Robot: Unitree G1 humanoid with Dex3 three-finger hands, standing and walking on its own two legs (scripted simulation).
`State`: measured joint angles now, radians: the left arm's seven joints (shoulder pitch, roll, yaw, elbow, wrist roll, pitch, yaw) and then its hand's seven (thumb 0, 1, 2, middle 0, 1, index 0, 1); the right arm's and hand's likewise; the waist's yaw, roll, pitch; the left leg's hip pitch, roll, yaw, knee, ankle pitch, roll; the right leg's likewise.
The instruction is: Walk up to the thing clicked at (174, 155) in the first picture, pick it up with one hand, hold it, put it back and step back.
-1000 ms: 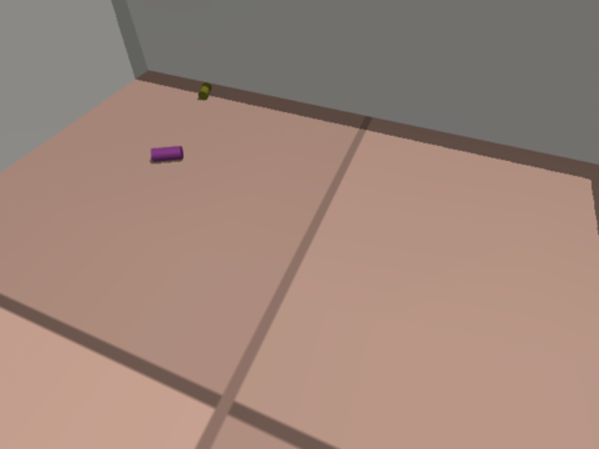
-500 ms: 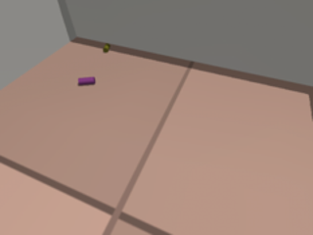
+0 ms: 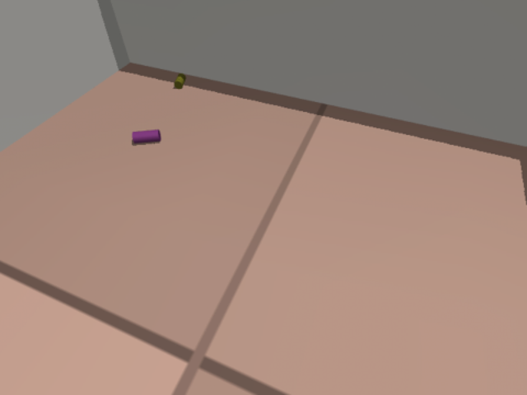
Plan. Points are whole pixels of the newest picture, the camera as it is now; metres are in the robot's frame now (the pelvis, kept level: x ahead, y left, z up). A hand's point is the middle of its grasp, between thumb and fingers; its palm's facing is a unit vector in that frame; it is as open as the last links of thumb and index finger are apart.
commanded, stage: stand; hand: left
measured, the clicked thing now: (146, 136) +1.67 +0.68 -0.75
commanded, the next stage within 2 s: walk up in 0.12 s
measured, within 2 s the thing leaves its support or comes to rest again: neither
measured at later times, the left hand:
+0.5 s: hand out of the picture +0.10 +0.40 -0.18, palm faces +0.10 -0.91 -0.41, open 7.4 cm
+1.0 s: hand (80, 272) +0.40 +0.40 -0.14, palm faces +0.16 -0.91 -0.39, open 7.4 cm
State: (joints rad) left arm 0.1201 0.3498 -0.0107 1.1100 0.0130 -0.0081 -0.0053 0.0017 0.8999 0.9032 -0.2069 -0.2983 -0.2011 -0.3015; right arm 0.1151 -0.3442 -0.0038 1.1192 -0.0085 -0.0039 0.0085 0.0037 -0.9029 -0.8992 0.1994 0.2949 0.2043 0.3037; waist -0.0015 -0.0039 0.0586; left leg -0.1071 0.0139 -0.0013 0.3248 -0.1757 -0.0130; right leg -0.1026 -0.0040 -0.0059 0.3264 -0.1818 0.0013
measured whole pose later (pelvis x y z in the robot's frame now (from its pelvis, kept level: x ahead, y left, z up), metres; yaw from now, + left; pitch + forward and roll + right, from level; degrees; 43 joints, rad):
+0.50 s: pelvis +0.09 +0.09 -0.03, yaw +8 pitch -2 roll +0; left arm 0.25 0.51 0.09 1.00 0.05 -0.03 -0.06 0.00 0.90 0.90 -0.21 -0.30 -0.20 -0.30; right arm 0.23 -0.47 -0.13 0.96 -0.03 -0.04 0.10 0.00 -0.90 -0.90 0.20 0.29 0.20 0.30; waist 0.00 -0.06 0.01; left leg -0.40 0.07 0.07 0.69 -0.24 0.00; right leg -0.14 -0.14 -0.05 0.79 -0.52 -0.05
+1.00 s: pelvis +0.33 +0.10 -0.03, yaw +13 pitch -3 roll +0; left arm 0.16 0.41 0.06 0.89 0.01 -0.09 -0.08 0.00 0.90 0.90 -0.21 -0.30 -0.20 -0.30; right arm 0.34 -0.42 -0.05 0.93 -0.01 -0.05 0.04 0.01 -0.90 -0.90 0.20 0.30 0.21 0.30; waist -0.02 0.04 0.07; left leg -0.22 0.03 -0.04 1.03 -0.46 0.03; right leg -0.38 -0.07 -0.11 0.63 -0.21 -0.02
